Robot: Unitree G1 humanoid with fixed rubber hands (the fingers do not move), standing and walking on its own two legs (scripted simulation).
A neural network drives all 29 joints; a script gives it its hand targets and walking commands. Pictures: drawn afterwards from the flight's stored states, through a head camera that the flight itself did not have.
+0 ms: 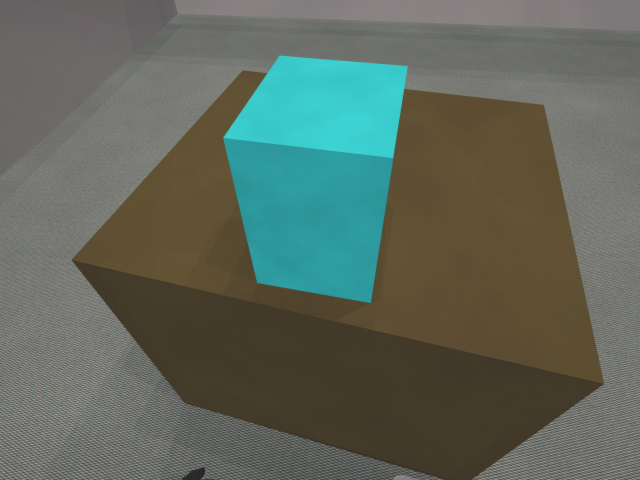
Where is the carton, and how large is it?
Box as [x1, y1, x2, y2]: [223, 56, 407, 302]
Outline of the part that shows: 279,56 223,137 257,282 370,302 407,66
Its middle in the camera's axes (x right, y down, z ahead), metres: +0.01 -0.09 +0.58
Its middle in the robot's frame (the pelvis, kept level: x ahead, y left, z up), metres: +0.52 -0.01 +0.10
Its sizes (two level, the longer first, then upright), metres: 0.219 0.187 0.273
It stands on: a pedestal, 0.70 m high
